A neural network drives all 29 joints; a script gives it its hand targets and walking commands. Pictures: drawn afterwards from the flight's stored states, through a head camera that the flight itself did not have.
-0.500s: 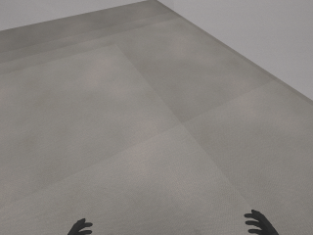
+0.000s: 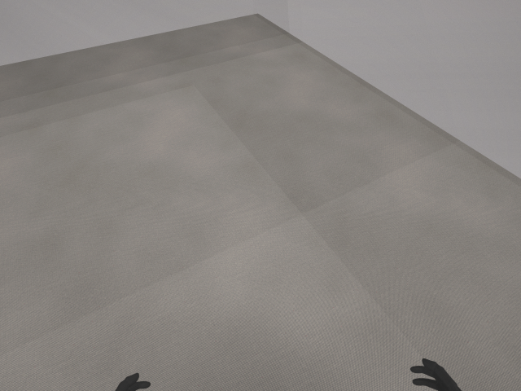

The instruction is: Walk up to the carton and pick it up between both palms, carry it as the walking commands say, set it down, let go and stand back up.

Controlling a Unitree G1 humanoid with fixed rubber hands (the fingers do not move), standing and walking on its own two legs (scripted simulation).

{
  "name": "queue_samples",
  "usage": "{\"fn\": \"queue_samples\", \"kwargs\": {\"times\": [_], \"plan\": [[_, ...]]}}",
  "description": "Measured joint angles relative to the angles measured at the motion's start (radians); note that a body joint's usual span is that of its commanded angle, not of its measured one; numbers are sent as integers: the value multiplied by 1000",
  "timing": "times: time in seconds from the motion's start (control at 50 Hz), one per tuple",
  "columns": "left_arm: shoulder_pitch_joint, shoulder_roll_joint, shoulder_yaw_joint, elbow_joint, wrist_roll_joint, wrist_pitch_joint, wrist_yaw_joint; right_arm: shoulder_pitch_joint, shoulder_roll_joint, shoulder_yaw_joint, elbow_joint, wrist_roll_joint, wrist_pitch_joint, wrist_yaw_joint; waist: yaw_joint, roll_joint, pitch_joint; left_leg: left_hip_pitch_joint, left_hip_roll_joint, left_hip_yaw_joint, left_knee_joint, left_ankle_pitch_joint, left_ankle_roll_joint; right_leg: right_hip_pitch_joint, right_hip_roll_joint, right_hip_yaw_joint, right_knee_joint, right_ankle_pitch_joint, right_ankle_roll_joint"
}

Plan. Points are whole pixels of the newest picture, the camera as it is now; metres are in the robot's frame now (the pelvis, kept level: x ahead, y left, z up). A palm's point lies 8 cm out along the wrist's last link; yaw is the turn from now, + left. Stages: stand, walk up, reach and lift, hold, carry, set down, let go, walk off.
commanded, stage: stand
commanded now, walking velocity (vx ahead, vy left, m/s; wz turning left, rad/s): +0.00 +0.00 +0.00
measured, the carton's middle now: out of the picture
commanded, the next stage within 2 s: walk up in 1.00 s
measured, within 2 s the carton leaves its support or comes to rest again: neither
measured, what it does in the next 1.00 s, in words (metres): stands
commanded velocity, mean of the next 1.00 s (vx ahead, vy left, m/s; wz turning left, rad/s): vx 0.00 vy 0.00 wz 0.00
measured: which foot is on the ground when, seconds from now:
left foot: down 0.00-1.00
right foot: down 0.00-1.00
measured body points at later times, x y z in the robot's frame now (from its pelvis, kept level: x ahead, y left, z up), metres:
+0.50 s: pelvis -0.02 -0.01 +0.00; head -0.01 -0.01 +0.45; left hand +0.10 +0.25 -0.12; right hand +0.10 -0.29 -0.11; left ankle +0.00 +0.12 -0.72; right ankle +0.00 -0.12 -0.72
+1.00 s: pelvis -0.03 -0.01 +0.01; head -0.03 -0.01 +0.46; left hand +0.07 +0.25 -0.12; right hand +0.07 -0.29 -0.10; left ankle +0.00 +0.12 -0.72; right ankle +0.00 -0.12 -0.72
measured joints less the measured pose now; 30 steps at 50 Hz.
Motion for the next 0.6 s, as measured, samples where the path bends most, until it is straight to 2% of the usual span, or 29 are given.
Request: {"fn": "queue_samples", "kwargs": {"times": [0.6], "plan": [[-15, 5, 0, 94, 0, 0, 0, 0, -2, 0, 97, 0, -1, 0, 0, -5, 0, 9, 0, 0, -50, 54, 0, 0, 0, 0, -30, 44, 0]]}}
